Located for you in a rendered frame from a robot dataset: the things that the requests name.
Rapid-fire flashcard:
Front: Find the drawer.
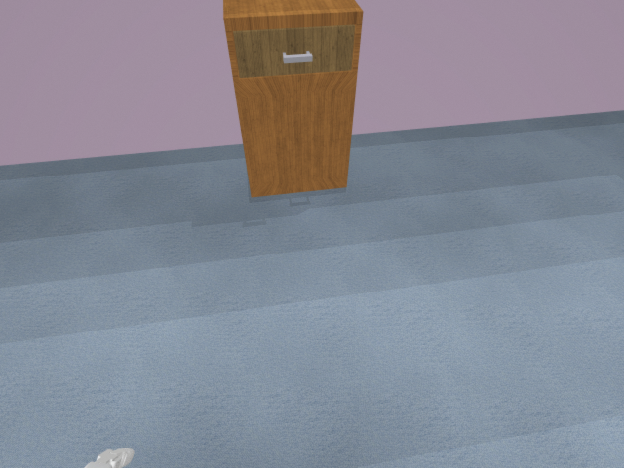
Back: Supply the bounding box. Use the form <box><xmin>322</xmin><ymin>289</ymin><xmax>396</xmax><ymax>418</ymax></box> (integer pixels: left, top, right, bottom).
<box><xmin>233</xmin><ymin>24</ymin><xmax>355</xmax><ymax>78</ymax></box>

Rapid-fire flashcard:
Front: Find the left robot hand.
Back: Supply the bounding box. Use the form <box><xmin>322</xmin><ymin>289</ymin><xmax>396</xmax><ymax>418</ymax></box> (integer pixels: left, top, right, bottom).
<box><xmin>85</xmin><ymin>448</ymin><xmax>135</xmax><ymax>468</ymax></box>

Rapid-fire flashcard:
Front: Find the cabinet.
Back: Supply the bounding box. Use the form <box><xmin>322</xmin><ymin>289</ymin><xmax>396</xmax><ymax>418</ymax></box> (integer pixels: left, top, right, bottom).
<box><xmin>223</xmin><ymin>0</ymin><xmax>363</xmax><ymax>197</ymax></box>

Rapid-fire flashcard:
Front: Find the handle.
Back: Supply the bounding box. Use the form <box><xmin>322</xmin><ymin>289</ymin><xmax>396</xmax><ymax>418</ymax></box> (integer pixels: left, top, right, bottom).
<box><xmin>283</xmin><ymin>51</ymin><xmax>313</xmax><ymax>63</ymax></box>

